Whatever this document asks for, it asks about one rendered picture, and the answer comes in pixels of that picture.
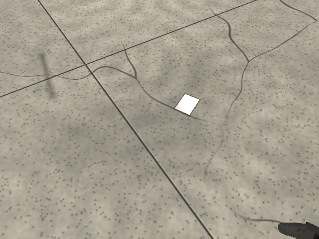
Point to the robot right hand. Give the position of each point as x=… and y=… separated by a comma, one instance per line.
x=299, y=230

